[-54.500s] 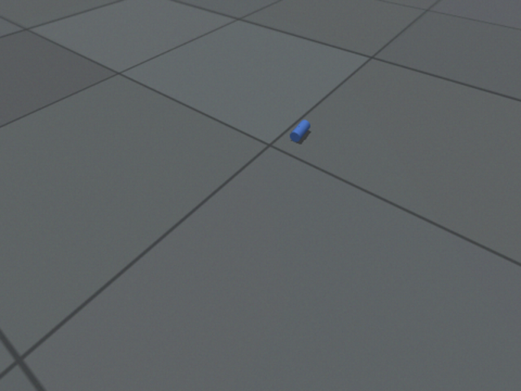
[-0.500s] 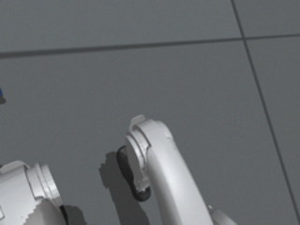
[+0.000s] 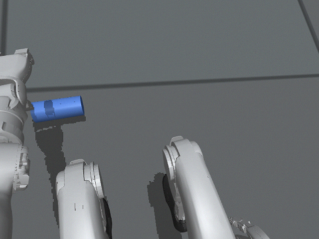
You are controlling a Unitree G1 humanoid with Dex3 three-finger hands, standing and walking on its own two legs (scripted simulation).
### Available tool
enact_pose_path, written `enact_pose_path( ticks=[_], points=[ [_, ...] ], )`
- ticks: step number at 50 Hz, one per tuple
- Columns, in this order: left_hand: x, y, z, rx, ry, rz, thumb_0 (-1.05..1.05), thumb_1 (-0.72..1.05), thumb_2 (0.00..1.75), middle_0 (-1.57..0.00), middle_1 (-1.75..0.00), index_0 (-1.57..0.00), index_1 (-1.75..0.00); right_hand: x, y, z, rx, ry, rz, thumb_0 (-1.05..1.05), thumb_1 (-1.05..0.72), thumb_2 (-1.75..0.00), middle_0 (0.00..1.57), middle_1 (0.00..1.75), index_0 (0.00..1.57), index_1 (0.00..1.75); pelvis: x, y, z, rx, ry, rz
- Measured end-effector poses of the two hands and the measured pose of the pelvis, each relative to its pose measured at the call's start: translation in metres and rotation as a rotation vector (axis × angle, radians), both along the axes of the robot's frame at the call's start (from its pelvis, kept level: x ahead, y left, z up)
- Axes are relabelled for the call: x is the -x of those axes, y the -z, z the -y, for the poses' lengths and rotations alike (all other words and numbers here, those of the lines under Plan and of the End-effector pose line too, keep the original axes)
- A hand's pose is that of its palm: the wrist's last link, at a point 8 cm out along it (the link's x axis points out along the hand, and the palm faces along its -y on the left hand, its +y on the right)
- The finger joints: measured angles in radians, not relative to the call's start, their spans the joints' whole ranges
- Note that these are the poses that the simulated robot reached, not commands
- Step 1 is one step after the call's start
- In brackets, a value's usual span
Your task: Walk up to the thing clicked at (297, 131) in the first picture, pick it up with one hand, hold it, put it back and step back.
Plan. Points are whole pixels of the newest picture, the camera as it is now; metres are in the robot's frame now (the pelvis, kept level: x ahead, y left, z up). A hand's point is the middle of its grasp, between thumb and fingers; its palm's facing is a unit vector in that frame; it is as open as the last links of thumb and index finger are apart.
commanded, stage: withdraw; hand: left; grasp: from above
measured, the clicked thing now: (59, 108) +0.53 +0.24 -0.32
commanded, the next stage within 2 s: home in 0.36 s
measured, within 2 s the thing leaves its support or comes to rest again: neither
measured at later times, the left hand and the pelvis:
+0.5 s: hand (39, 103) +0.50 +0.25 -0.18, palm faces -0.43 -0.04 -0.90, open 13.0 cm; pelvis -0.01 -0.01 -0.02, yaw +1 degrees
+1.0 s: hand (10, 118) +0.41 +0.25 -0.02, palm faces -0.33 -0.55 -0.77, open 8.6 cm; pelvis +0.00 +0.00 +0.09, yaw +3 degrees
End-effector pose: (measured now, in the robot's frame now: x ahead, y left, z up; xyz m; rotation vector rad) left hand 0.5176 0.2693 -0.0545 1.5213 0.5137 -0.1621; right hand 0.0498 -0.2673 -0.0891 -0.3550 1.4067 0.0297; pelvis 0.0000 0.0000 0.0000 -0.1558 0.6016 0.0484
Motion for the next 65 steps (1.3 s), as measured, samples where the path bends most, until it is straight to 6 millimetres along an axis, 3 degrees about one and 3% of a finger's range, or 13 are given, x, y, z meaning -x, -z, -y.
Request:
enact_pose_path(
  ticks=[5,11,16,22,28,34,40,47,53,60,65],
  points=[
    [0.012,-0.010,0.026,0.044,0.095,-0.067,0.00,-0.35,0.89,-0.26,-0.83,-0.25,-0.85,-0.004,-0.011,0.013,0.059,-0.005,0.019,0.00,-0.92,-0.91,0.20,0.30,0.20,0.30,0.010,-0.012,0.005,-0.020,-0.014,0.016],
    [0.021,0.003,0.046,0.069,0.181,-0.065,0.00,-0.34,0.88,-0.27,-0.82,-0.26,-0.84,0.008,-0.019,0.028,0.145,0.002,0.013,0.00,-0.91,-0.91,0.20,0.30,0.20,0.30,0.016,-0.010,0.011,-0.030,-0.013,0.030],
    [0.026,0.030,0.041,0.048,0.186,-0.067,0.00,-0.33,0.88,-0.27,-0.82,-0.26,-0.84,0.024,-0.012,0.030,0.174,0.018,-0.021,0.00,-0.91,-0.90,0.20,0.30,0.20,0.30,0.016,0.003,0.012,-0.034,-0.010,0.029],
    [0.023,0.063,0.025,0.038,0.153,-0.055,0.00,-0.34,0.88,-0.26,-0.84,-0.25,-0.84,0.039,0.005,0.017,0.160,0.025,-0.079,0.00,-0.91,-0.90,0.20,0.30,0.20,0.30,0.011,0.019,0.010,-0.028,-0.004,0.016],
    [0.003,0.068,0.011,0.027,0.107,0.042,0.00,-0.31,0.89,-0.26,-0.81,-0.26,-0.82,0.042,0.016,-0.001,0.116,0.036,-0.119,0.00,-0.90,-0.90,0.20,0.30,0.20,0.30,0.002,0.027,0.008,-0.020,-0.002,-0.008],
    [-0.010,0.037,0.008,0.041,0.030,0.124,0.00,-0.21,0.90,-0.26,-0.73,-0.25,-0.74,0.029,0.014,-0.010,0.071,0.082,-0.102,0.00,-0.90,-0.90,0.20,0.30,0.20,0.30,-0.008,0.015,0.005,-0.017,-0.004,-0.048],
    [0.010,-0.010,0.002,0.136,-0.112,0.073,0.00,0.01,0.91,-0.25,-0.62,-0.24,-0.63,0.006,-0.005,-0.007,0.028,0.112,-0.046,0.00,-0.90,-0.90,0.20,0.30,0.20,0.30,-0.012,-0.019,0.002,-0.025,-0.010,-0.062],
    [0.076,-0.064,-0.003,0.345,-0.220,-0.004,0.00,0.42,0.91,-0.23,-0.47,-0.23,-0.47,-0.032,-0.047,0.004,0.018,0.090,0.058,0.00,-0.90,-0.90,0.20,0.30,0.20,0.30,-0.008,-0.070,0.003,-0.045,-0.018,-0.033],
    [0.142,-0.107,0.000,0.544,-0.298,0.022,0.00,0.72,0.90,-0.22,-0.36,-0.22,-0.36,-0.081,-0.096,0.009,0.045,0.040,0.208,0.00,-0.91,-0.90,0.20,0.30,0.20,0.30,-0.003,-0.112,0.007,-0.059,-0.031,0.011],
    [0.203,-0.156,0.006,0.689,-0.471,0.047,0.00,0.85,0.90,-0.22,-0.32,-0.22,-0.31,-0.139,-0.158,-0.006,0.029,0.011,0.432,0.00,-0.91,-0.90,0.20,0.30,0.20,0.30,-0.003,-0.161,0.011,-0.074,-0.050,0.078],
    [0.233,-0.193,0.015,0.816,-0.607,0.037,0.01,0.88,0.89,-0.21,-0.31,-0.22,-0.30,-0.164,-0.203,-0.025,-0.013,0.012,0.556,0.00,-0.91,-0.90,0.20,0.30,0.20,0.30,-0.009,-0.199,0.013,-0.090,-0.056,0.134]
  ],
)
